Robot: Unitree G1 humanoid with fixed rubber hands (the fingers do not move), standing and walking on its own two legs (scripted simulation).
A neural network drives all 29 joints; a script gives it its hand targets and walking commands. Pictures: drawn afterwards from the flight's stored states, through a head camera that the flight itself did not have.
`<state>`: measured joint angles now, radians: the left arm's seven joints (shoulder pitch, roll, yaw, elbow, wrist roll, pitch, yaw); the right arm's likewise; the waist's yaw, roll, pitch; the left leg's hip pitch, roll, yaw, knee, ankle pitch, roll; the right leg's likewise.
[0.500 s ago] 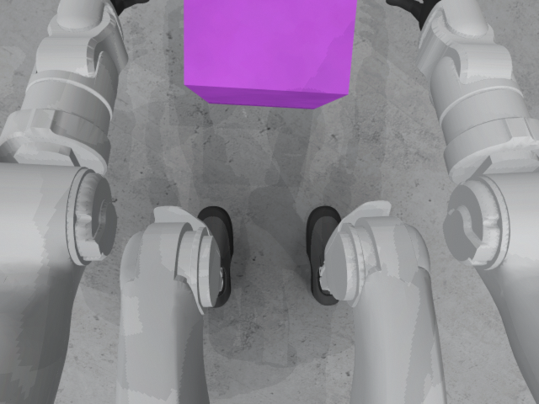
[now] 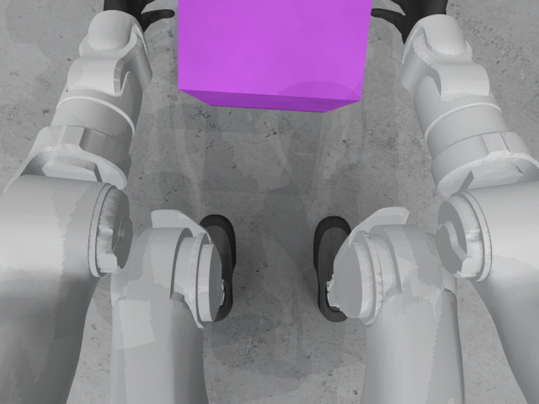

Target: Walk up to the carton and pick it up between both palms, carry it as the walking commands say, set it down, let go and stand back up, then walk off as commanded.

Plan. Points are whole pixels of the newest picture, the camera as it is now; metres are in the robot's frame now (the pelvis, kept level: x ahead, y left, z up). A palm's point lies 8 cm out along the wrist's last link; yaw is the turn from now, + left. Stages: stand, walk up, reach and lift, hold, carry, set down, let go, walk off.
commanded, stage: reach and lift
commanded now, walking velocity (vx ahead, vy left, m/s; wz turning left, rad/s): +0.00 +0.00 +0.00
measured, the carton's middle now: (272, 30) +0.55 +0.01 -0.25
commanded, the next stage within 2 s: none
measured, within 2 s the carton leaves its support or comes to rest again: leaves its support in 1.14 s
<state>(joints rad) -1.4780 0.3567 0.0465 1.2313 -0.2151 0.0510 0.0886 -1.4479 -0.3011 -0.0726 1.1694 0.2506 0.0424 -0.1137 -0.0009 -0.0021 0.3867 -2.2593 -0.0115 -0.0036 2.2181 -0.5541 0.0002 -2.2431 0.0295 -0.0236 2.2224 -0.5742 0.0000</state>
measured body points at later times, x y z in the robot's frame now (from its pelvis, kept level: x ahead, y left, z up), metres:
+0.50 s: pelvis +0.00 +0.01 +0.00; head +0.38 +0.02 +0.22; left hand +0.56 +0.15 -0.21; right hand +0.56 -0.14 -0.20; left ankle +0.12 +0.12 -0.33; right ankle +0.12 -0.11 -0.33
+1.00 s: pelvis +0.00 +0.00 -0.01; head +0.37 +0.01 +0.23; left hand +0.56 +0.15 -0.20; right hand +0.56 -0.14 -0.19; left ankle +0.12 +0.12 -0.33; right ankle +0.12 -0.11 -0.33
